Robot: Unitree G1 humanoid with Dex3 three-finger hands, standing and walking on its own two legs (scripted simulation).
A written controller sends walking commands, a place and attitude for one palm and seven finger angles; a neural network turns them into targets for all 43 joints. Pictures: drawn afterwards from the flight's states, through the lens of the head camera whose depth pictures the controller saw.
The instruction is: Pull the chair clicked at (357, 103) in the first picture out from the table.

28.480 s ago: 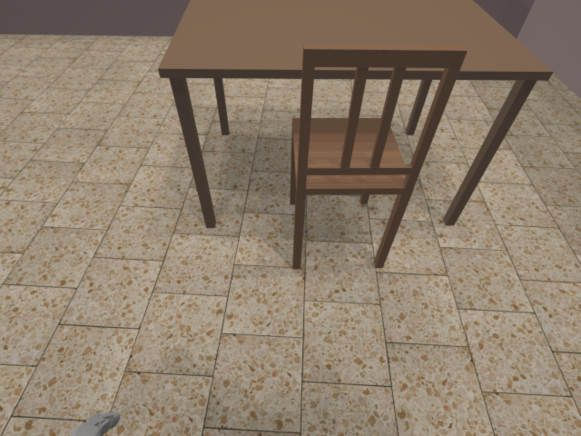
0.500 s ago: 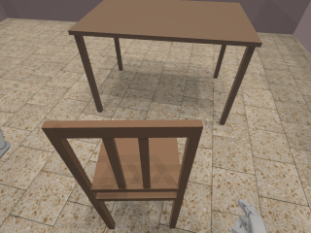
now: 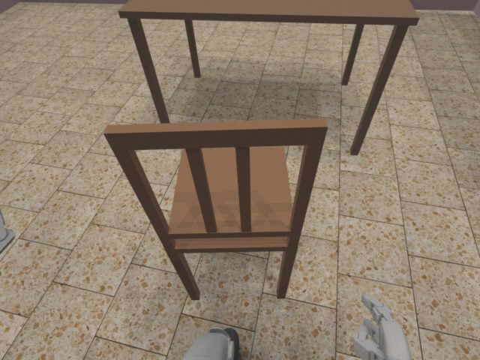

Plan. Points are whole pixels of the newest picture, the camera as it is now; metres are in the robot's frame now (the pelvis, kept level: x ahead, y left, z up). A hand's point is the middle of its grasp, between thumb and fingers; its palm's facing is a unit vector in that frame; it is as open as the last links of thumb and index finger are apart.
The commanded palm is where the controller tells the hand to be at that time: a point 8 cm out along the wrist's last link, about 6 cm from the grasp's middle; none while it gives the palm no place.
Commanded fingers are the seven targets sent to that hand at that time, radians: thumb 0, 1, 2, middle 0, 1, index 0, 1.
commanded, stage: stop stepping back and stand still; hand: left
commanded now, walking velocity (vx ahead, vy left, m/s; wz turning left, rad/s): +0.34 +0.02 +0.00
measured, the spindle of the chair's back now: (204, 195) +0.45 +0.14 -0.05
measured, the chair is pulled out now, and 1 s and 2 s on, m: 0.66 0.66 0.66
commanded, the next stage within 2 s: let the arm hang, fingers relaxed in 0.82 s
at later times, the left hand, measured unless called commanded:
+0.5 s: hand out of the picture +0.11 +0.28 +0.19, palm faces +0.46 -0.75 -0.47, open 7.4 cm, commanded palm +0.07 +0.30 +0.20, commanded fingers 0.00 0.90 0.90 -0.20 -0.30 -0.20 -0.30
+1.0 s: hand (14, 329) +0.13 +0.30 +0.09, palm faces +0.36 -0.81 -0.47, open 7.4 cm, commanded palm none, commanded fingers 0.00 0.90 0.90 -0.20 -0.30 -0.20 -0.30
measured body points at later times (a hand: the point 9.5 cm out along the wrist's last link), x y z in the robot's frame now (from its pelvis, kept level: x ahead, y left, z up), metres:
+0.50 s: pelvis -0.08 +0.00 +0.02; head -0.10 +0.01 +0.47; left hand +0.08 +0.32 +0.22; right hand +0.03 -0.26 -0.08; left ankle -0.09 +0.12 -0.68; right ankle -0.03 -0.12 -0.72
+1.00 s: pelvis -0.09 +0.02 +0.01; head -0.10 +0.00 +0.45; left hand +0.10 +0.34 +0.12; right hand +0.05 -0.22 -0.11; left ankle -0.11 +0.12 -0.72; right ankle -0.07 -0.08 -0.72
